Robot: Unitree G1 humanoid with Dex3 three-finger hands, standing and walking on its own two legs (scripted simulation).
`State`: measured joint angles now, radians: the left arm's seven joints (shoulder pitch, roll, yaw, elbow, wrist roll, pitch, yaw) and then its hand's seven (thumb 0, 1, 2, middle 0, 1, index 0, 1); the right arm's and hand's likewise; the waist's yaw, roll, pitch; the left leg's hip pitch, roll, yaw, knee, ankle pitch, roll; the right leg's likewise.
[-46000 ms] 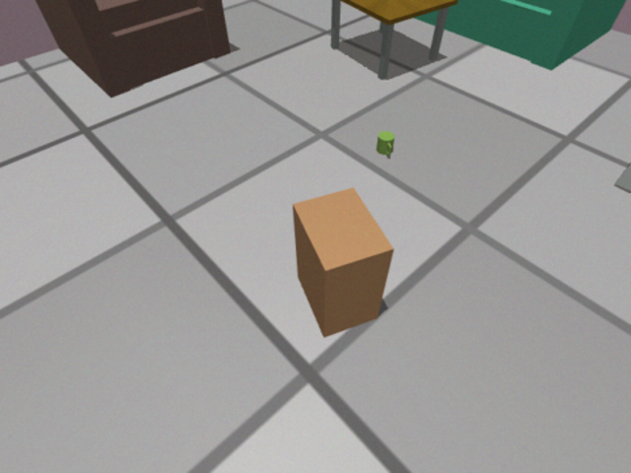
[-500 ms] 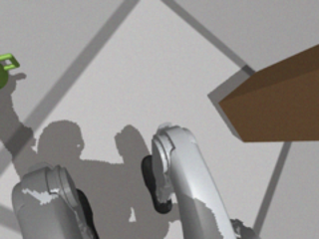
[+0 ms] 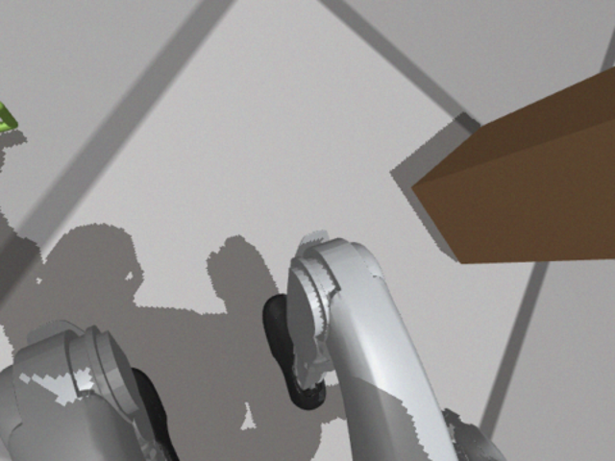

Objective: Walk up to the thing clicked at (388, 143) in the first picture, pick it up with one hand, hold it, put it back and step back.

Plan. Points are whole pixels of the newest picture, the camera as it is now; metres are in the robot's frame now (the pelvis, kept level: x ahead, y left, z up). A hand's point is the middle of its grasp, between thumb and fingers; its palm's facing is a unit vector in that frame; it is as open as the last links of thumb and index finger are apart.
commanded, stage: rest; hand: left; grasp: from above
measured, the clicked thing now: out of the picture +0.55 +0.26 -0.22
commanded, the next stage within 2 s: open in 1.18 s
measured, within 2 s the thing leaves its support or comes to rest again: rests again in 0.70 s
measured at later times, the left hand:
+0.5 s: hand out of the picture +0.54 +0.26 -0.23, palm faces -0.48 -0.08 -0.87, open 10.4 cm
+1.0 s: hand out of the picture +0.54 +0.27 -0.24, palm faces -0.47 -0.09 -0.88, open 10.4 cm
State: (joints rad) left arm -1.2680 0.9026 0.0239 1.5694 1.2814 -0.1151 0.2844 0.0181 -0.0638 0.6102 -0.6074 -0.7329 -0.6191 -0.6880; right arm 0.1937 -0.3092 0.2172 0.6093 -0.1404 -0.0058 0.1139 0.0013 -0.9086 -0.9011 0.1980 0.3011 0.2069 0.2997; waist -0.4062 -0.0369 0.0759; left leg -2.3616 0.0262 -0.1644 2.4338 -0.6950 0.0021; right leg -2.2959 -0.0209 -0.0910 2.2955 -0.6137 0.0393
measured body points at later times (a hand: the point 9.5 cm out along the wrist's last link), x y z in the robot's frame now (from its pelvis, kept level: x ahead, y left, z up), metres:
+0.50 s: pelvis +0.00 +0.00 -0.01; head +0.30 +0.08 +0.31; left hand +0.56 +0.27 -0.18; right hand +0.00 -0.26 -0.07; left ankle +0.07 +0.13 -0.29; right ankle +0.12 -0.13 -0.29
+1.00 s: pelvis +0.00 +0.00 -0.01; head +0.31 +0.09 +0.30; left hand +0.56 +0.27 -0.19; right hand +0.01 -0.25 -0.07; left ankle +0.07 +0.13 -0.29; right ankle +0.12 -0.13 -0.29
